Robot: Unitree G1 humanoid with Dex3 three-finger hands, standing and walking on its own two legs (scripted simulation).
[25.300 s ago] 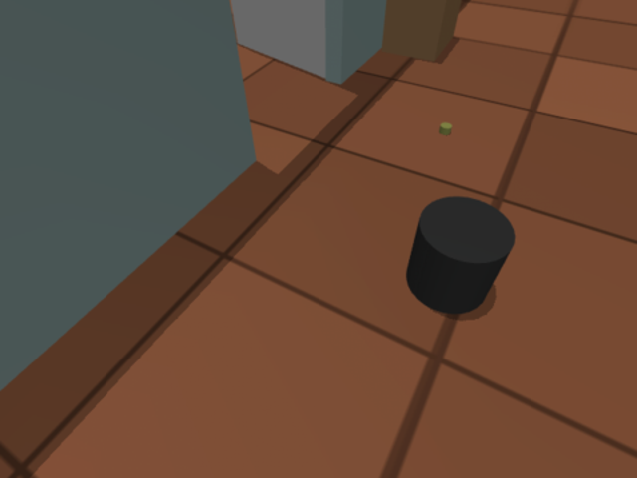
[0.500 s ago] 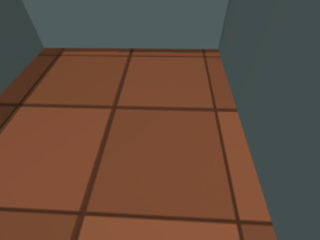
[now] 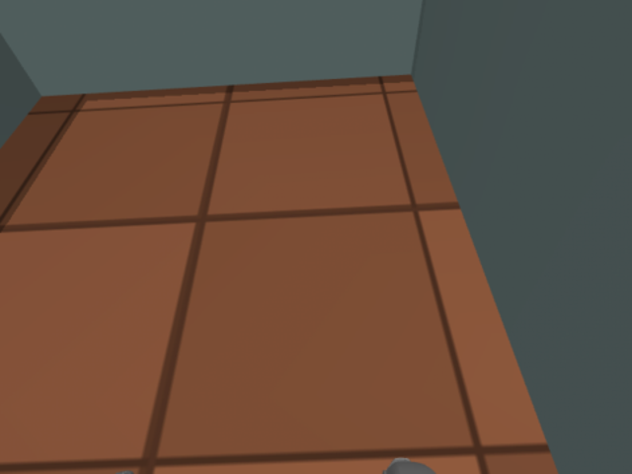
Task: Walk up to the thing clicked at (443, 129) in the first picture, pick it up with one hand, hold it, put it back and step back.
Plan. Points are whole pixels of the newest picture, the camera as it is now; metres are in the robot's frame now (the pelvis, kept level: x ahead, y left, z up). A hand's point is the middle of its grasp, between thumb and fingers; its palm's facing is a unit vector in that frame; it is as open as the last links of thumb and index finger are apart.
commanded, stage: walk up
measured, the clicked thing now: out of the picture -1.13 +0.91 -0.73
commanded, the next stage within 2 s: stand in 0.96 s
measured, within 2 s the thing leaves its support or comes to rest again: neither
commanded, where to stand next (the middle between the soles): +0.09 +0.02 m, yaw +1 degrees
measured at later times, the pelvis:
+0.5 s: pelvis +0.04 +0.01 +0.03, yaw +2 degrees
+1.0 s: pelvis +0.05 +0.00 +0.03, yaw +2 degrees
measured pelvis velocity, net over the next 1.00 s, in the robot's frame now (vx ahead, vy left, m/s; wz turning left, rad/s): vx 0.05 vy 0.00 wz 0.04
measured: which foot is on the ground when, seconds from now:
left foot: down 0.00-1.00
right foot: down 0.00-1.00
